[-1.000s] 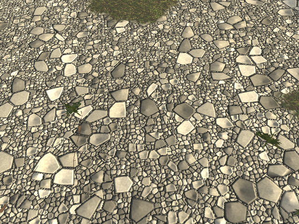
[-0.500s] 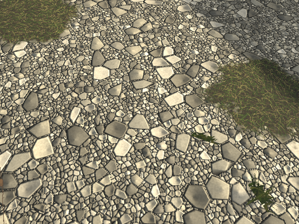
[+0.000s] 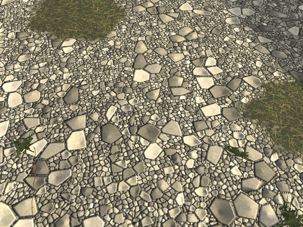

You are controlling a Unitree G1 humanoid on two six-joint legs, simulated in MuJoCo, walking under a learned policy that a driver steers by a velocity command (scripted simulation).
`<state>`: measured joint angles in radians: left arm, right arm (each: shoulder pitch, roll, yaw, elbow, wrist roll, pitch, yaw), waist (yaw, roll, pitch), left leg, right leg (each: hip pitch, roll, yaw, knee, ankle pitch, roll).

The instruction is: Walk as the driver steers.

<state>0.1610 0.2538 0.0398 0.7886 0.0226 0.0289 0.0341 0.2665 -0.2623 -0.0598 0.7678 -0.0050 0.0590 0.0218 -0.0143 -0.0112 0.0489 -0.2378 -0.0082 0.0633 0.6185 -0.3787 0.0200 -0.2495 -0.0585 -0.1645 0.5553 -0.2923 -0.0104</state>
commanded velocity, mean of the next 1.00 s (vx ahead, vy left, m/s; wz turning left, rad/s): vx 0.00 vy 0.00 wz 0.45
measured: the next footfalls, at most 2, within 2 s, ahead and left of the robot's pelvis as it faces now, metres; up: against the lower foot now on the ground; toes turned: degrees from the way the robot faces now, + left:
left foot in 0.02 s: +0.01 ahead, +0.09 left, +0.00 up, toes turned +3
right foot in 0.54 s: +0.07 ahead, -0.09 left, +0.00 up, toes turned +28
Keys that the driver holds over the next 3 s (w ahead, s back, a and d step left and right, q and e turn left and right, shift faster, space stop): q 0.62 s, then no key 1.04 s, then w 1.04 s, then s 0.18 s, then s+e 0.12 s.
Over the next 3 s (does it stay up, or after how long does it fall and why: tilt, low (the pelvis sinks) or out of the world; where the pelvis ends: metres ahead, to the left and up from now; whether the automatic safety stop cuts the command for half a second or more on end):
stays up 0.48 0.20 0.00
